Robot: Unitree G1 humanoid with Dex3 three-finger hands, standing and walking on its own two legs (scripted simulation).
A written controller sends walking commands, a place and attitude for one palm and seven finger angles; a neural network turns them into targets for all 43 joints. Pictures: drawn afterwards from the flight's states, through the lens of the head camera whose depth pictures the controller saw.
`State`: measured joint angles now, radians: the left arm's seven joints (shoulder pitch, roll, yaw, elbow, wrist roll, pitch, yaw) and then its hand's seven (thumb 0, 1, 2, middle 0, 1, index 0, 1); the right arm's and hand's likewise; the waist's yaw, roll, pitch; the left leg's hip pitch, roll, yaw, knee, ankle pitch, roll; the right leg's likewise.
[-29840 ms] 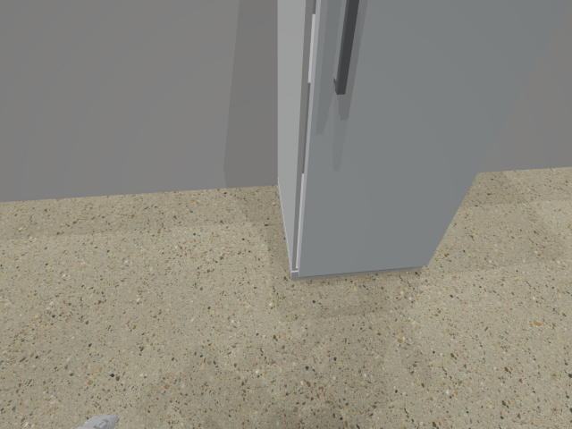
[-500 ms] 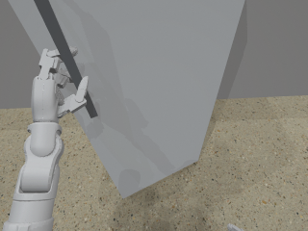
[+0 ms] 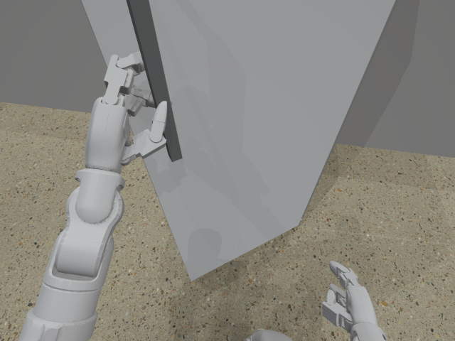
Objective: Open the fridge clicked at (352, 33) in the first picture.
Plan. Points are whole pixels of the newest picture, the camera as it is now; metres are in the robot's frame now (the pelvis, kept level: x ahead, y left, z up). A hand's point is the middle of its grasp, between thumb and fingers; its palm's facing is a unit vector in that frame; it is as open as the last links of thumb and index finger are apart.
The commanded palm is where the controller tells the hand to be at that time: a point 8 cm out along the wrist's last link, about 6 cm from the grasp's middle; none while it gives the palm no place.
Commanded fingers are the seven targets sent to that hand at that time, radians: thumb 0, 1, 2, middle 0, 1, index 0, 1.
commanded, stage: walk backward, drawing the door open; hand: left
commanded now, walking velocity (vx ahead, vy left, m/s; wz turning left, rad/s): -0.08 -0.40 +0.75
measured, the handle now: (150, 64) +0.40 +0.10 +0.28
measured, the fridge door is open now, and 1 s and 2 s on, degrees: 38 59 69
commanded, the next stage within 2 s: stop walking and hold the door back in 1.30 s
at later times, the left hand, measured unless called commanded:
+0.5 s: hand (214, 177) +0.27 +0.02 +0.21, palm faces +0.33 -0.90 -0.28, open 8.0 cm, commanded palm +0.22 +0.06 +0.21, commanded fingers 0.00 0.90 0.90 -0.45 -1.40 -0.45 -1.40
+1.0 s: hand (282, 208) +0.23 -0.06 +0.21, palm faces +0.77 -0.59 -0.23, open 7.8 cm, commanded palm +0.17 -0.05 +0.20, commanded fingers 0.00 0.90 0.90 -0.45 -1.40 -0.45 -1.40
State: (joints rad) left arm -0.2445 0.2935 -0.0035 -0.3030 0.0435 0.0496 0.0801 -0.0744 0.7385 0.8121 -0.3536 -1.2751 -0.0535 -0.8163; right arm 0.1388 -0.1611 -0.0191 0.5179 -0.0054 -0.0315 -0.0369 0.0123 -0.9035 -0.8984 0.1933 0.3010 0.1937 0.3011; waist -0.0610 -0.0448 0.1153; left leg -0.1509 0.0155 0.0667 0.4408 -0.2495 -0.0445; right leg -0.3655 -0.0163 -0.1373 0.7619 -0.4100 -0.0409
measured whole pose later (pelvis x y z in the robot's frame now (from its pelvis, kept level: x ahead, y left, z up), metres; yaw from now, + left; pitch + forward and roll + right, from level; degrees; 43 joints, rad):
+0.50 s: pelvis +0.01 -0.19 +0.00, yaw +23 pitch +2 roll +3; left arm -0.21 0.28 0.00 -0.46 0.01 -0.04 0.03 -0.11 0.62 0.97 -0.45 -1.29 -0.05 -0.95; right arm 0.08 -0.22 -0.04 0.55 -0.01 -0.04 -0.06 0.02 -0.90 -0.90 0.19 0.30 0.19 0.30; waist -0.02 -0.03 0.16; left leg -0.15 0.02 0.23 0.38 -0.24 0.02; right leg -0.38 0.00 -0.28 0.68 -0.25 -0.03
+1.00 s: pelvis +0.11 -0.39 -0.01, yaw +47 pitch +2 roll -1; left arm -0.11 0.34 0.17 -0.49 -0.06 -0.06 0.06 -0.18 0.62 0.98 -0.44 -1.37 -0.07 -1.01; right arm 0.09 -0.22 -0.03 0.58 0.02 0.00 -0.06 0.02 -0.90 -0.90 0.20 0.30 0.20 0.30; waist -0.06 -0.01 0.16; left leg -0.35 0.00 0.16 0.77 -0.45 -0.02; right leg -0.32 -0.10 -0.19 0.60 -0.30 0.01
